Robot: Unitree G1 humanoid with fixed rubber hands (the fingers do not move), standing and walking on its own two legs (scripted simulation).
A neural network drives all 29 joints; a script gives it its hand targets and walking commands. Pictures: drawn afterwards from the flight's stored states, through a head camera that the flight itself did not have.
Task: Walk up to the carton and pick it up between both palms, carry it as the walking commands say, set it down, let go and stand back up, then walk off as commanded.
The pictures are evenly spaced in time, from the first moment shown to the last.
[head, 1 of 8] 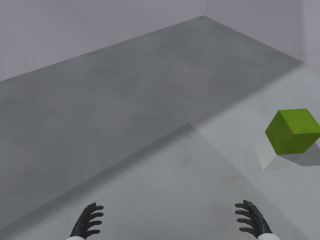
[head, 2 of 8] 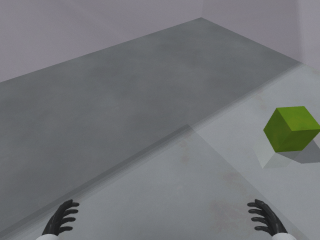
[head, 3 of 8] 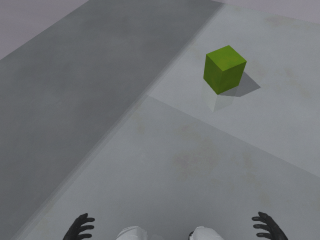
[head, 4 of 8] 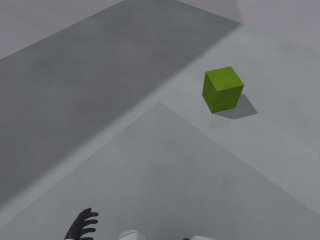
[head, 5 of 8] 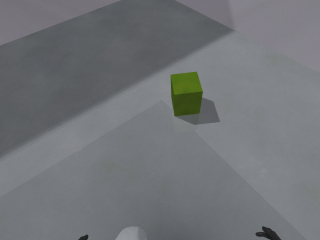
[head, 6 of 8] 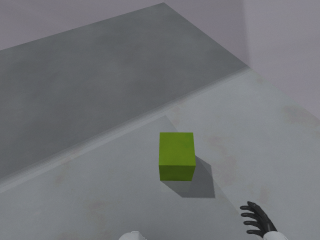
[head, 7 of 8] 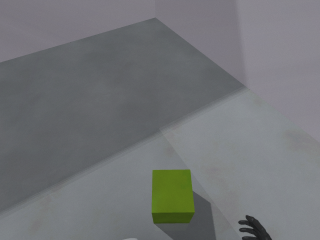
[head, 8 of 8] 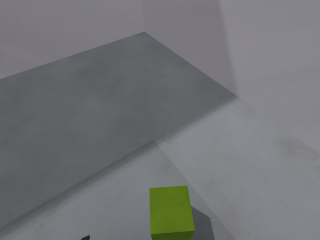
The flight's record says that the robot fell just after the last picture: no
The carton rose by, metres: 0.00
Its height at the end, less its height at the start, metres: +0.00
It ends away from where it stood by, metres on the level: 0.00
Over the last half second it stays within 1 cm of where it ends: yes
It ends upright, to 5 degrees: yes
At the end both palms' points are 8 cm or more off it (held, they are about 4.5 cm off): yes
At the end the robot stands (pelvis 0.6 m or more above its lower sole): yes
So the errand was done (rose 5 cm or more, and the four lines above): no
